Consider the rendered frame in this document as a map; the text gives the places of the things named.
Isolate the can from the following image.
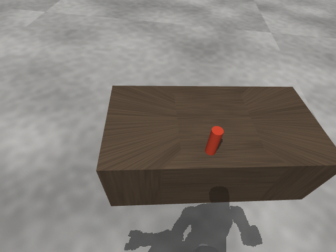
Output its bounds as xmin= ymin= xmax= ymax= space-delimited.
xmin=205 ymin=126 xmax=224 ymax=155

